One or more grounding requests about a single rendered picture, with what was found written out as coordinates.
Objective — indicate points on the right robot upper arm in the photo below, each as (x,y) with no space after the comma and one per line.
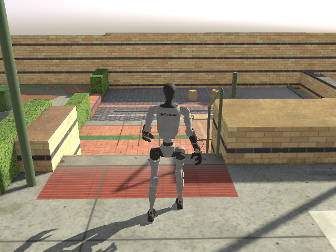
(187,120)

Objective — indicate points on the left robot forearm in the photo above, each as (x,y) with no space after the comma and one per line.
(145,134)

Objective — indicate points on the robot right thigh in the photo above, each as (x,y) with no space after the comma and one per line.
(179,158)

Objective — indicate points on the robot left foot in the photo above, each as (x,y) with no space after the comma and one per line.
(150,216)

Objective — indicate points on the right robot hand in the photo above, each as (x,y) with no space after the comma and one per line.
(199,158)

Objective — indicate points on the left robot hand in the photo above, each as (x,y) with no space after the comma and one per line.
(150,136)

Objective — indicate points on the left robot upper arm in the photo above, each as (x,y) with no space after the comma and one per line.
(149,117)

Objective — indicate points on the right robot forearm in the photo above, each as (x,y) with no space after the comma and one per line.
(194,142)

